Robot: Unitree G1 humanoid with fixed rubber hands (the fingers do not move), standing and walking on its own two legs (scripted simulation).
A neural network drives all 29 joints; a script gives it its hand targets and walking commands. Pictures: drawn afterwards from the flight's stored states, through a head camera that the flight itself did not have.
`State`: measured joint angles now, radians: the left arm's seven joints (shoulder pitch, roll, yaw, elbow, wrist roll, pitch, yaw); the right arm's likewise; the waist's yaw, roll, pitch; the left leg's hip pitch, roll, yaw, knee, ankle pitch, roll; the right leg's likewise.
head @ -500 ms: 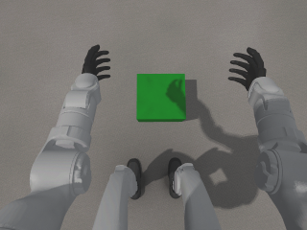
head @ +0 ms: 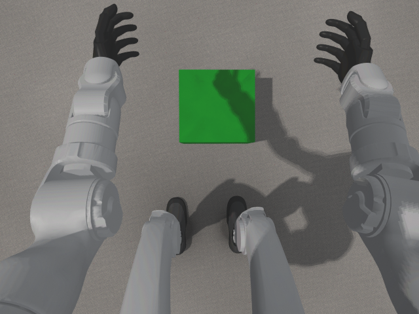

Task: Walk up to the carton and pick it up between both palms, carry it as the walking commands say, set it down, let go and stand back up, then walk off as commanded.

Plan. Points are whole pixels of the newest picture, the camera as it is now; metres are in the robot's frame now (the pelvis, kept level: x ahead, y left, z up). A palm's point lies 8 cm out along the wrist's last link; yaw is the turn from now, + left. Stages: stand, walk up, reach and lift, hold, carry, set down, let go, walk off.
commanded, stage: reach and lift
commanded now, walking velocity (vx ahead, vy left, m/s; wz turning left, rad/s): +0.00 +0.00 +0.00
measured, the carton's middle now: (216, 109) +0.51 -0.04 -0.56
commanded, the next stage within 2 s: none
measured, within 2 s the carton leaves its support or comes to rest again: neither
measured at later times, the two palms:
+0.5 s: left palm (138, 84) +0.53 +0.15 -0.28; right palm (314, 85) +0.51 -0.25 -0.27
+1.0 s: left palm (152, 99) +0.52 +0.15 -0.41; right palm (289, 101) +0.50 -0.24 -0.41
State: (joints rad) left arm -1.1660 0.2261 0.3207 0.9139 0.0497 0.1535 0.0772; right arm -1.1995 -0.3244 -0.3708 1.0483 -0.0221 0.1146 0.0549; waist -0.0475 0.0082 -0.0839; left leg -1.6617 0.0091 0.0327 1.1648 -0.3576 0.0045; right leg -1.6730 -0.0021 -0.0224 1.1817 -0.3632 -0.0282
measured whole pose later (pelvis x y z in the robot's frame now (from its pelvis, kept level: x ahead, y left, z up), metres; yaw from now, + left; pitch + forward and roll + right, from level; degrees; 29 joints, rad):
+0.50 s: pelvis -0.03 +0.01 -0.15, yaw -1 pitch +43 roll +1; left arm -1.35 0.29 0.22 0.90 -0.07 0.21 0.15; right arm -1.40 -0.42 -0.27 1.01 0.09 0.19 -0.01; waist -0.03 0.01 0.16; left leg -2.01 0.00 0.02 1.82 -0.56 0.00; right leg -2.03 0.01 -0.01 1.82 -0.54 -0.02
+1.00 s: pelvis -0.05 +0.01 -0.25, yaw -1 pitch +31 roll +2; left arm -1.57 0.37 0.09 1.11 -0.22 0.15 0.14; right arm -1.60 -0.49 -0.11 1.16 0.21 0.14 -0.05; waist -0.03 0.03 0.52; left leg -2.11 0.00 0.04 2.18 -0.62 0.00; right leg -2.14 0.00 0.00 2.19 -0.60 -0.02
